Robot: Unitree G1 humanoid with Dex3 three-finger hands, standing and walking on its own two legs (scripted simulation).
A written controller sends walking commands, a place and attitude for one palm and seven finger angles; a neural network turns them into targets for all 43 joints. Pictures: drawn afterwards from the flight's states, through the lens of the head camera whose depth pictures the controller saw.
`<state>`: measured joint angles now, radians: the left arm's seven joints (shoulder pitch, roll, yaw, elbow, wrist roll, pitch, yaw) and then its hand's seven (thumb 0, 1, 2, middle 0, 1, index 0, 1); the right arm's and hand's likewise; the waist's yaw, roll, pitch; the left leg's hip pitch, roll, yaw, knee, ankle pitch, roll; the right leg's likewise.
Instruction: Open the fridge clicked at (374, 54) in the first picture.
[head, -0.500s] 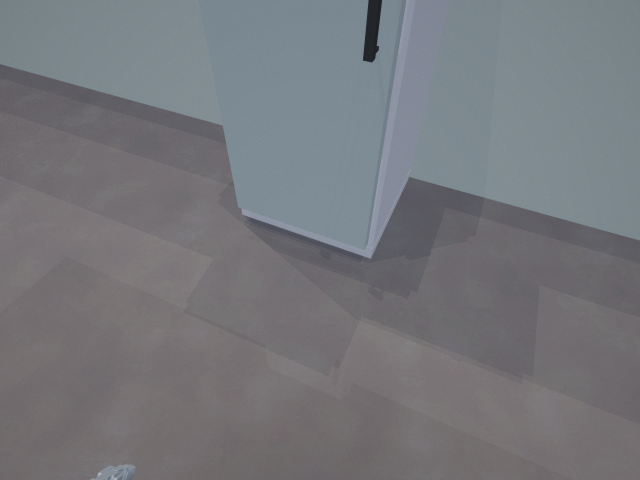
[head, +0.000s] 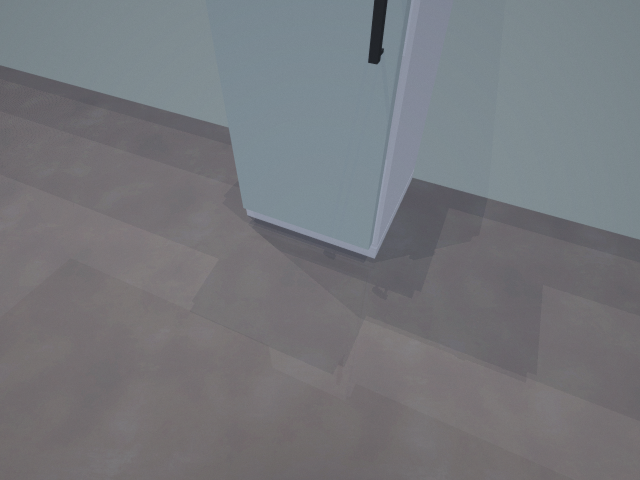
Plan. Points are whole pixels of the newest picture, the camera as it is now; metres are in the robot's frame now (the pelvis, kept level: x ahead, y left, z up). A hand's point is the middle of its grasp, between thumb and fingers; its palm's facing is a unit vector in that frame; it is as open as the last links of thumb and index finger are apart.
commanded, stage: stand and wait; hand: right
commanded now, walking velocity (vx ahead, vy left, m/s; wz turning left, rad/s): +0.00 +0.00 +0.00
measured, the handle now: out of the picture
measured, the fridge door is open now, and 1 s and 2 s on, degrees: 0 0 0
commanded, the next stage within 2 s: look at it before walking up in 0.32 s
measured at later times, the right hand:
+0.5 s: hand out of the picture +0.08 -0.24 -0.15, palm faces -0.03 +0.94 -0.33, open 7.4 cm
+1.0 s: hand out of the picture +0.08 -0.24 -0.15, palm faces -0.04 +0.94 -0.33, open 7.4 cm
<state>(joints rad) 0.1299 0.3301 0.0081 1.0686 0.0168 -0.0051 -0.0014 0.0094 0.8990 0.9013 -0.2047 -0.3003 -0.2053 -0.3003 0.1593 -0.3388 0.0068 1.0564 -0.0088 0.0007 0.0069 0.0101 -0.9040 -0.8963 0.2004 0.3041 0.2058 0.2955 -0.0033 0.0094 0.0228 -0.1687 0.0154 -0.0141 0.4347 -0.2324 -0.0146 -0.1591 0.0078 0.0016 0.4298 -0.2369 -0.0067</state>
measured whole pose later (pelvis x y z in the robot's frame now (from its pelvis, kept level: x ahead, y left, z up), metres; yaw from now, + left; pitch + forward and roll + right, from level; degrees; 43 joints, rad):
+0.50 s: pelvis +0.00 +0.01 +0.00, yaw +0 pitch -2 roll +0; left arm 0.13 0.33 0.00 1.11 0.01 -0.01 0.00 0.01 0.90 0.90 -0.20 -0.30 -0.20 -0.30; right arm 0.14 -0.34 0.01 1.08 -0.01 -0.01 0.01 0.01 -0.90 -0.90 0.20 0.30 0.21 0.30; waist 0.00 0.00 0.02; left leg -0.16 0.00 -0.02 0.40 -0.21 -0.01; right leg -0.15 0.00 0.00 0.39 -0.21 0.00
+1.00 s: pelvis +0.00 +0.01 +0.00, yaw +1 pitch -2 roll +0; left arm 0.12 0.34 0.00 1.11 0.01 -0.01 0.00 0.01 0.90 0.90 -0.20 -0.30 -0.20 -0.30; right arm 0.14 -0.34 0.01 1.09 -0.01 -0.01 0.01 0.01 -0.90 -0.90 0.20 0.30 0.21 0.30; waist 0.00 0.00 0.03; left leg -0.15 0.00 -0.02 0.38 -0.21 0.00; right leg -0.13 -0.01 -0.01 0.37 -0.21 0.01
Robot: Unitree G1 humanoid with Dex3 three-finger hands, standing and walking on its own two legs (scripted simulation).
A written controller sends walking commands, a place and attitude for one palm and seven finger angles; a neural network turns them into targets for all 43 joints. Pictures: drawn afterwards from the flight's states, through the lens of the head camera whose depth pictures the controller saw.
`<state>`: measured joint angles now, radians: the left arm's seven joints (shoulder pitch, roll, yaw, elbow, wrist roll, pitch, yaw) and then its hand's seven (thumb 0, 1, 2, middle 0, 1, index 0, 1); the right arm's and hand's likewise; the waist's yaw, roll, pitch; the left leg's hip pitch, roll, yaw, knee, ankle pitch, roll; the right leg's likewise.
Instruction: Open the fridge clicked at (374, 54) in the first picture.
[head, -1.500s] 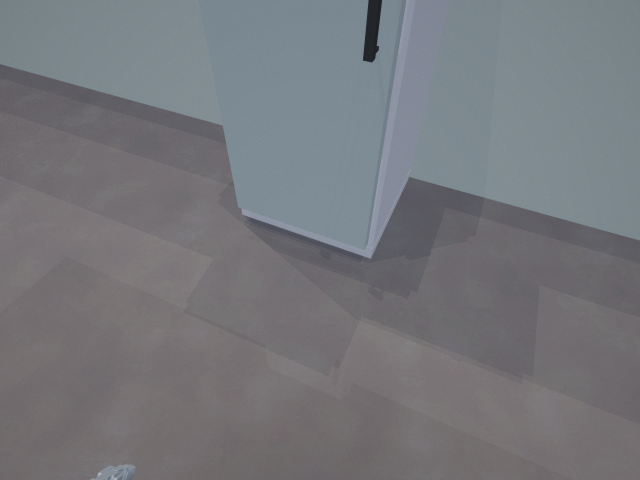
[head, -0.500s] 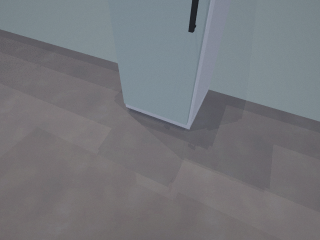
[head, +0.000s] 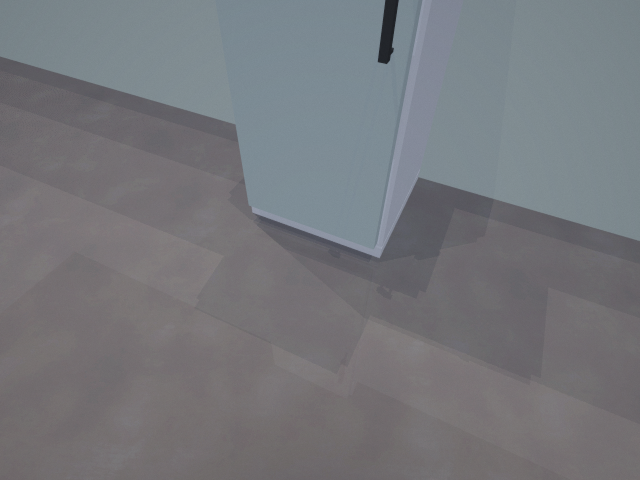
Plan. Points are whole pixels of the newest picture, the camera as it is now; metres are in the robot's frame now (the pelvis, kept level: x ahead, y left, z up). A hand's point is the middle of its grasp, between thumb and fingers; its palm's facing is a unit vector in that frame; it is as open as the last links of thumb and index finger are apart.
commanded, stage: walk to a spot facing it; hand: right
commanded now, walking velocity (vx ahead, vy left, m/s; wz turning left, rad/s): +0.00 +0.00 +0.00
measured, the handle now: out of the picture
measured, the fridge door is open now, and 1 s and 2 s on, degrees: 0 0 0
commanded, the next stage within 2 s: none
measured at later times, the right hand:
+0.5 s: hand out of the picture +0.05 -0.17 -0.18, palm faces -0.14 +0.96 -0.25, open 7.4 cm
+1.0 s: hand (456, 450) +0.22 -0.20 -0.18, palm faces -0.41 +0.89 -0.18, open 7.4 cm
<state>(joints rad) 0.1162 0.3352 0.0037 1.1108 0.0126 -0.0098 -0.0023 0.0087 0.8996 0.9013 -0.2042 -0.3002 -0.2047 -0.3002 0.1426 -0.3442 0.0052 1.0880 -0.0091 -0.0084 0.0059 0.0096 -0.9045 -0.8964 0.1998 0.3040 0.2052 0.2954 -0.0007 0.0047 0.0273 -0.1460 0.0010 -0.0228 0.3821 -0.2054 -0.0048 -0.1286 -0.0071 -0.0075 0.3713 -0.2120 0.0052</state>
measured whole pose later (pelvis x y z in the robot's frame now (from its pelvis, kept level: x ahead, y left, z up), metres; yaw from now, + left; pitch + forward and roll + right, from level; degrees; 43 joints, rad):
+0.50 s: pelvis -0.02 +0.02 -0.02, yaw +12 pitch -1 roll +0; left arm 0.16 0.24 0.05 0.98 0.02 0.06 0.00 0.01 0.90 0.90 -0.20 -0.30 -0.20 -0.30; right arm 0.28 -0.20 -0.04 0.93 -0.02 0.03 0.01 0.01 -0.91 -0.90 0.20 0.30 0.20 0.30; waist -0.04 -0.04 0.08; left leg -0.34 -0.06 0.00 0.67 -0.32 0.06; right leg -0.42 -0.07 -0.04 1.03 -0.46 0.03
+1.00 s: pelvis +0.09 -0.02 +0.00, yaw +30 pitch +0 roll +2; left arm 0.28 0.17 0.02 0.93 0.02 -0.06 0.02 0.01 0.90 0.90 -0.20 -0.30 -0.20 -0.30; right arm 0.31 -0.28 -0.11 0.97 -0.04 0.03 0.05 0.01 -0.91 -0.90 0.19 0.30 0.20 0.29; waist -0.03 0.05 -0.02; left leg -0.53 0.00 -0.01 1.11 -0.28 -0.01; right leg -0.14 -0.04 -0.13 0.43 -0.30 -0.03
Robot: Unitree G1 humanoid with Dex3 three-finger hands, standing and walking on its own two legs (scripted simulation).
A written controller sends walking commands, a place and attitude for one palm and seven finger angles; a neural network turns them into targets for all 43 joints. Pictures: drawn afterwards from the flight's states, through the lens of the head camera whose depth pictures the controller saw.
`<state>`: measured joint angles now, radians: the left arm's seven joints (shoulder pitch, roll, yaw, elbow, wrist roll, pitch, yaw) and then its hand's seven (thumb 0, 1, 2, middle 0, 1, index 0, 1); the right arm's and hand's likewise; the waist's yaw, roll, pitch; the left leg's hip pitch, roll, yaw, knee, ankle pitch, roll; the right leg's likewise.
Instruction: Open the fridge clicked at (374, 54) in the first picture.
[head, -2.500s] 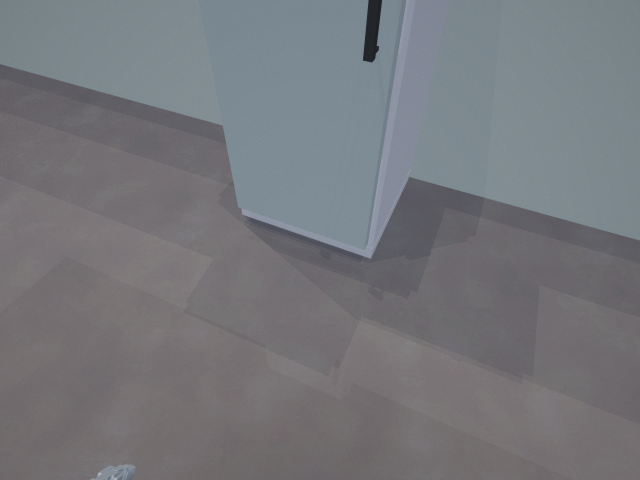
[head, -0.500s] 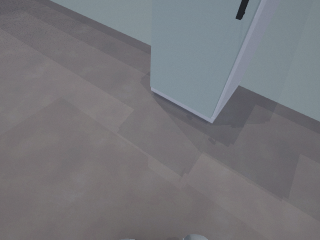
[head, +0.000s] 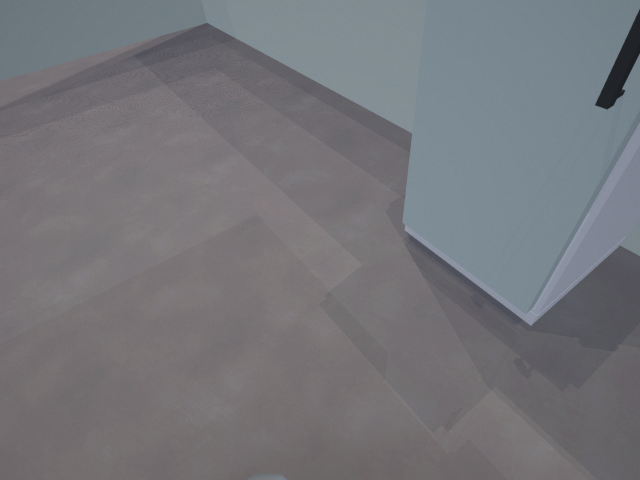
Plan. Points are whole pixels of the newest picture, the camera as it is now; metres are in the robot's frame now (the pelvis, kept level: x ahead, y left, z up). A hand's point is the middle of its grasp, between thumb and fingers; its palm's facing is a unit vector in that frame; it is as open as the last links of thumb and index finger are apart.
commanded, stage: walk to a spot facing it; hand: right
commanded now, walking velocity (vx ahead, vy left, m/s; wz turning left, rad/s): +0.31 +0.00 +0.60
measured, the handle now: out of the picture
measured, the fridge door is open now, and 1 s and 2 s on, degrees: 0 0 0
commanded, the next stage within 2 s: turn to face it in 1.22 s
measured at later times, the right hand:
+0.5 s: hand (381, 361) +0.37 -0.08 -0.19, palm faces -0.32 +0.94 -0.14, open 7.4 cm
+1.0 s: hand (403, 298) +0.50 -0.14 -0.19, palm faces -0.42 +0.89 -0.16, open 7.4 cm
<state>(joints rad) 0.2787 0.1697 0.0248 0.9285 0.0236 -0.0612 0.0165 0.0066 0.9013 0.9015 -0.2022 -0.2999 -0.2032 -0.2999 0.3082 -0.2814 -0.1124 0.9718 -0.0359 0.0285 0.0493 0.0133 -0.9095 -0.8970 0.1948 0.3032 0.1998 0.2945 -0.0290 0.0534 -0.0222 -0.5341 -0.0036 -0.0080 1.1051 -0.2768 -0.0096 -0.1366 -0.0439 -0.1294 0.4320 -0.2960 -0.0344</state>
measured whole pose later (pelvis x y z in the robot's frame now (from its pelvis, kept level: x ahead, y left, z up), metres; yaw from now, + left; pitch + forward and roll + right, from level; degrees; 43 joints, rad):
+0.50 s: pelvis +0.19 +0.05 -0.03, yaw +17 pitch -1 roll +2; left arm 0.45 0.13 0.04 1.09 0.02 -0.01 0.02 0.01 0.90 0.90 -0.20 -0.30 -0.20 -0.30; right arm 0.10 -0.20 -0.05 0.94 -0.01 -0.04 0.02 0.01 -0.91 -0.90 0.20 0.30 0.20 0.29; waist 0.07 0.03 0.11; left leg -0.35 -0.08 0.15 0.62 -0.26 0.12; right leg -0.37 -0.15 -0.08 1.34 -0.40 0.03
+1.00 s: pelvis +0.40 +0.04 -0.01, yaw +32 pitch -1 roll +2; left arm 0.15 0.14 0.02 0.92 0.03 -0.07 0.01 0.00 0.90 0.90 -0.20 -0.30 -0.20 -0.30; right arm 0.32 -0.23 -0.10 1.01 -0.02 0.02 0.04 0.01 -0.91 -0.90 0.19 0.30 0.20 0.29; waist -0.06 0.05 0.05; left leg -0.51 0.04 0.06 1.21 -0.37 -0.02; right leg -0.24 -0.12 -0.23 0.53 -0.26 -0.02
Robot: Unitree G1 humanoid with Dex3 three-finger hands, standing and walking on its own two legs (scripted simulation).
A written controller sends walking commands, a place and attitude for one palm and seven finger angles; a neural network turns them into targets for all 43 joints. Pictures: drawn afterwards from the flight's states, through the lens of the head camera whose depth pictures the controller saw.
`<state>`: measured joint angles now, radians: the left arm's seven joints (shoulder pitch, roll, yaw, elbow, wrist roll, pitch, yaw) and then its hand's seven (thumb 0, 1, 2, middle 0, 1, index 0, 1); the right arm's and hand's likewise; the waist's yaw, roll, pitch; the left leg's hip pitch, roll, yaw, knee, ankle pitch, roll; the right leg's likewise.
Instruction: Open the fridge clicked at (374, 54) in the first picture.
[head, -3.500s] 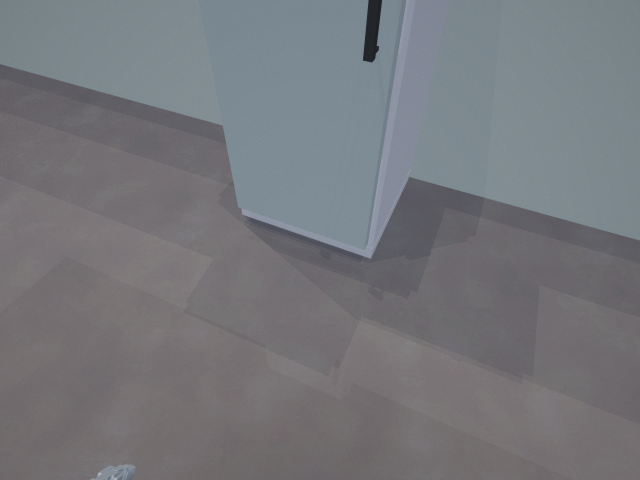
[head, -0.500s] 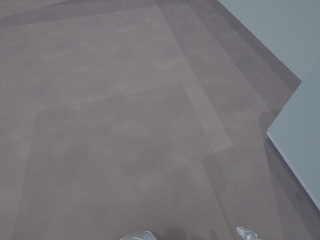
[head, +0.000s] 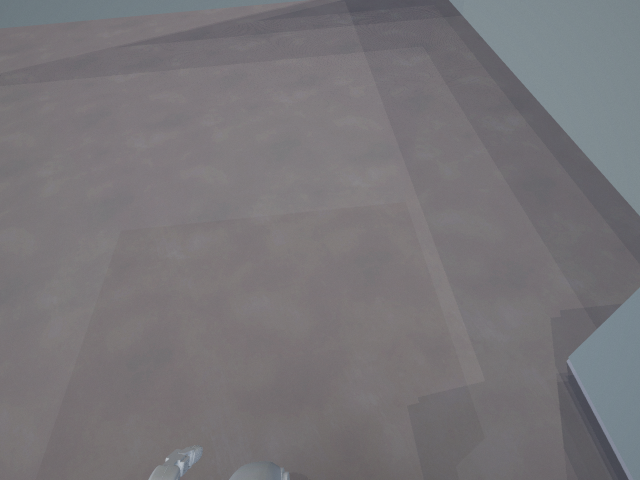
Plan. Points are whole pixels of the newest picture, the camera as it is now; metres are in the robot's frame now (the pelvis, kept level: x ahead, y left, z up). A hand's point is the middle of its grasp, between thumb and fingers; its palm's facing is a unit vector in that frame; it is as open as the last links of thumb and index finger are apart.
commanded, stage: walk to a spot facing it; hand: right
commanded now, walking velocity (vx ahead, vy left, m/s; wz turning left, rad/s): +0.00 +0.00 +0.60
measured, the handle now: out of the picture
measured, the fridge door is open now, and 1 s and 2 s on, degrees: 0 0 0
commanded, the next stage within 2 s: turn to face it in 0.22 s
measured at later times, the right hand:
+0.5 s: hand (405, 396) +0.27 -0.12 -0.15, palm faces -0.24 +0.94 -0.25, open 7.4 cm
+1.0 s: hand (476, 467) +0.17 -0.21 -0.17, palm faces +0.10 +0.97 -0.23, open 7.4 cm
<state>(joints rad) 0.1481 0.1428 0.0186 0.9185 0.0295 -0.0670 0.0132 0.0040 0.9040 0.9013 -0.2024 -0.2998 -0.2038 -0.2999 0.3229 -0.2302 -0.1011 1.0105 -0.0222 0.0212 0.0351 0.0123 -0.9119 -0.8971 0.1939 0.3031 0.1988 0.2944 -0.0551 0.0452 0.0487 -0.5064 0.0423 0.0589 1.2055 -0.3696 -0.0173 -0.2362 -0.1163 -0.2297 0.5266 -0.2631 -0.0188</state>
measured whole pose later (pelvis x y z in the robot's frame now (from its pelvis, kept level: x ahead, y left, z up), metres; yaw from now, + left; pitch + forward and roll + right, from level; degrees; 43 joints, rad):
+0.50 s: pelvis +0.10 +0.03 -0.01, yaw +13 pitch -1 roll +0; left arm 0.28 0.20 0.05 0.99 0.02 0.04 0.02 0.01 0.91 0.90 -0.20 -0.30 -0.20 -0.30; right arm 0.10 -0.18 -0.04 0.93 -0.02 0.01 -0.01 0.01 -0.91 -0.90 0.20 0.30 0.20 0.29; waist 0.06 -0.05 0.06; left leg -0.30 0.00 0.11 0.55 -0.23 0.06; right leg -0.47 -0.12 -0.04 1.09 -0.40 0.06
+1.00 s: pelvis +0.11 +0.01 +0.00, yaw -3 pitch +2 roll +2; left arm 0.26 0.17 0.07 0.97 0.03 0.02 0.01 0.01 0.90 0.90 -0.20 -0.30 -0.20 -0.30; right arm 0.18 -0.23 -0.10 0.97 -0.01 0.06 -0.02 0.01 -0.91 -0.90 0.19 0.30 0.20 0.29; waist 0.03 0.01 0.06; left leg -0.44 0.06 0.01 0.95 -0.43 -0.08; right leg -0.31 0.01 0.00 0.47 -0.20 -0.05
